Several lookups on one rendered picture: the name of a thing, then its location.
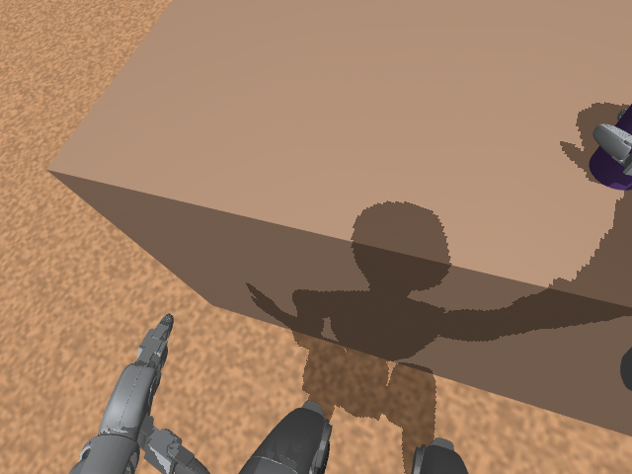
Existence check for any right robot hand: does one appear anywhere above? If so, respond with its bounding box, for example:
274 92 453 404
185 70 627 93
592 108 632 176

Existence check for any left robot arm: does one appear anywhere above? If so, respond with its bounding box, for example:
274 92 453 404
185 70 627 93
68 434 140 474

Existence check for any bottle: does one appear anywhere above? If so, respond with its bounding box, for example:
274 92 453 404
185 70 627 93
589 104 632 191

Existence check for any left robot hand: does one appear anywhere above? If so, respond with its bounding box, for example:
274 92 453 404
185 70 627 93
97 313 210 474

